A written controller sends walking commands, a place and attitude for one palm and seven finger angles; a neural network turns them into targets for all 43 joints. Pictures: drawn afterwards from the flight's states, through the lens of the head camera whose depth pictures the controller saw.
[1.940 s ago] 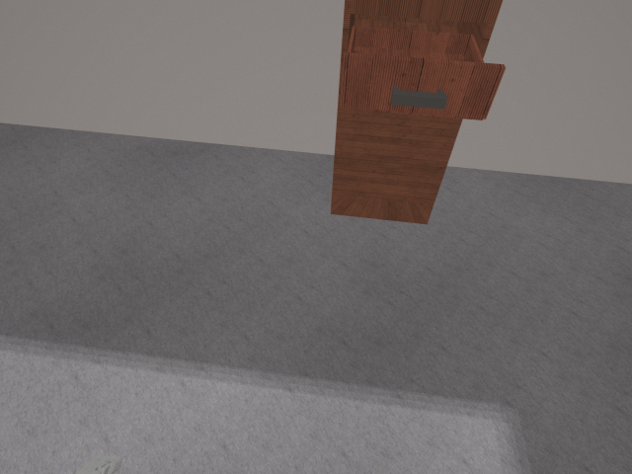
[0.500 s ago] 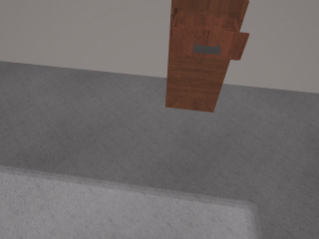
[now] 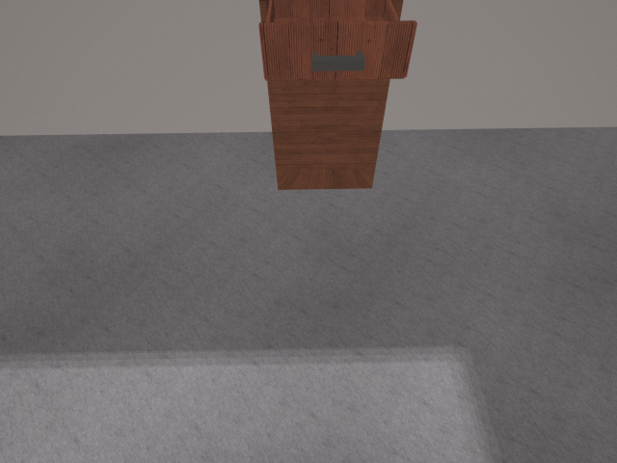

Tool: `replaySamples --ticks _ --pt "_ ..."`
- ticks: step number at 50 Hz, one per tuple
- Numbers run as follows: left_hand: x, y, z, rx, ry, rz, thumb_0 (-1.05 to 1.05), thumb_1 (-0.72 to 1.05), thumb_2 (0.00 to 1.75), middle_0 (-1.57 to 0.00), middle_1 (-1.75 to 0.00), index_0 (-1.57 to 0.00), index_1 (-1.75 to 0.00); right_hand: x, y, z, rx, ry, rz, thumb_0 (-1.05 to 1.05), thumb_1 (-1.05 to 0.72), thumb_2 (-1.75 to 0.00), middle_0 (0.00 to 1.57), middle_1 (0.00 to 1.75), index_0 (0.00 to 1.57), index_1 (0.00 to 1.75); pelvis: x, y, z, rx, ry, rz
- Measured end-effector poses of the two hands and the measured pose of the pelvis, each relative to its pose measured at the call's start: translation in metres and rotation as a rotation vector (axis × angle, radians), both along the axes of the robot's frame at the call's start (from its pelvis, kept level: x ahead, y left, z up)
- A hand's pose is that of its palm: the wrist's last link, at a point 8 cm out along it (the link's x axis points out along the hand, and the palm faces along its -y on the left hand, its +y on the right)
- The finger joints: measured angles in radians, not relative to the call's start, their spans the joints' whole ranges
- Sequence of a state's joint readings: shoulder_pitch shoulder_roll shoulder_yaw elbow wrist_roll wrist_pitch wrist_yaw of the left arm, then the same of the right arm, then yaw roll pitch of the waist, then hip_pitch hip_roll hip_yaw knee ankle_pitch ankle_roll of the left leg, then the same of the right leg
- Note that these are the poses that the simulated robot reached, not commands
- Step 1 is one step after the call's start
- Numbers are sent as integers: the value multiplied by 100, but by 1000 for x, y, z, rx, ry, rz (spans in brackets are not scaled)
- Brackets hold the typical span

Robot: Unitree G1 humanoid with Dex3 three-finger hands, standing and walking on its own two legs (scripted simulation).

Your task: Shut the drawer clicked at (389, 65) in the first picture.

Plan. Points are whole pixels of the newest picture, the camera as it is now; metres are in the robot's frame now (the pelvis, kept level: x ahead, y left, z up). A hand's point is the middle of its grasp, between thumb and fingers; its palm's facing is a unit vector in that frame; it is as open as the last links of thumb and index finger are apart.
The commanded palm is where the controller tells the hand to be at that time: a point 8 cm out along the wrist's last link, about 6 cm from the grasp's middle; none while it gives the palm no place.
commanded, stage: walk to a spot facing it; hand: left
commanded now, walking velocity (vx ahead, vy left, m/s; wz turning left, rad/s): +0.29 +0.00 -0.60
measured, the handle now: (337, 58) +1.03 +0.02 +0.02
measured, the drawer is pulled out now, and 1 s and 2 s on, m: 0.29 0.29 0.29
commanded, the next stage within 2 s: none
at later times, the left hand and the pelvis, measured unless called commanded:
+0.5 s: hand out of the picture +0.09 +0.24 -0.16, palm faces -0.08 -0.98 -0.19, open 7.4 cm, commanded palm none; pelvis +0.11 +0.05 +0.01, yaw -13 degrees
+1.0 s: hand (288, 266) +0.49 +0.09 -0.15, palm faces -0.59 -0.80 -0.13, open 7.4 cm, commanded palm none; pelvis +0.28 +0.03 +0.01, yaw -33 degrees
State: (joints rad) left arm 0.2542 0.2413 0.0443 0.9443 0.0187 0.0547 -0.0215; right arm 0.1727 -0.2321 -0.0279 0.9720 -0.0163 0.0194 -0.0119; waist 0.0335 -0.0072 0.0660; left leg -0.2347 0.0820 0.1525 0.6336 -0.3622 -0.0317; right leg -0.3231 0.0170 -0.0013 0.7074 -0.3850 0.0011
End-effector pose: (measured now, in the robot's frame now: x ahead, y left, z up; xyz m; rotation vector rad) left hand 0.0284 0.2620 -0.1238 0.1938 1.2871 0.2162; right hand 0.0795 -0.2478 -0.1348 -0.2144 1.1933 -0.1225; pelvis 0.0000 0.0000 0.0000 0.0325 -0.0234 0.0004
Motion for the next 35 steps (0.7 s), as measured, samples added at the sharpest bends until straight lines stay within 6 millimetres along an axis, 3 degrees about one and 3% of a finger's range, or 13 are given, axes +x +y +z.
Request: replaySamples --ticks 3,9,15,20,24,27,30,35 --pt "-2 -15 -1 -9 -20 1 0 90 90 -20 -30 -20 -30 -12 -6 -9 17 46 -22 1 -90 -90 20 30 20 30 4 -6 -3 -23 3 -6" --pt "-16 -34 15 -49 54 -6 0 90 90 -20 -30 -20 -30 -6 -10 14 28 28 -68 1 -90 -90 20 30 20 30 20 -7 18 -20 28 -58" --pt "-9 -28 19 -66 123 -37 0 90 90 -20 -30 -20 -30 20 -8 30 10 -31 -124 1 -90 -90 20 30 20 30 44 2 25 -21 51 -121" --pt "18 -7 14 -67 143 -57 0 90 90 -20 -30 -20 -30 59 7 37 -6 -83 -142 1 -90 -90 20 30 20 30 74 19 24 -35 57 -169" --pt "55 20 2 -69 151 -84 0 90 90 -20 -30 -20 -30 102 28 44 -24 -155 -153 1 -90 -90 20 30 20 30 105 40 17 -43 56 -215" --pt "96 42 -15 -71 154 -132 0 90 90 -20 -30 -20 -30 123 41 43 -55 -229 -184 1 -90 -90 20 30 20 30 127 55 6 -55 47 -269" --pt "156 54 -16 -67 120 -215 1 91 90 -20 -30 -20 -30 115 56 49 -58 -217 -253 1 -90 -90 20 30 20 30 147 61 11 -52 34 -323" --pt "266 47 -3 -74 -11 -339 1 91 90 -19 -30 -20 -30 74 77 48 -60 -90 -423 0 -92 -90 20 30 20 30 182 66 22 -55 33 -399"
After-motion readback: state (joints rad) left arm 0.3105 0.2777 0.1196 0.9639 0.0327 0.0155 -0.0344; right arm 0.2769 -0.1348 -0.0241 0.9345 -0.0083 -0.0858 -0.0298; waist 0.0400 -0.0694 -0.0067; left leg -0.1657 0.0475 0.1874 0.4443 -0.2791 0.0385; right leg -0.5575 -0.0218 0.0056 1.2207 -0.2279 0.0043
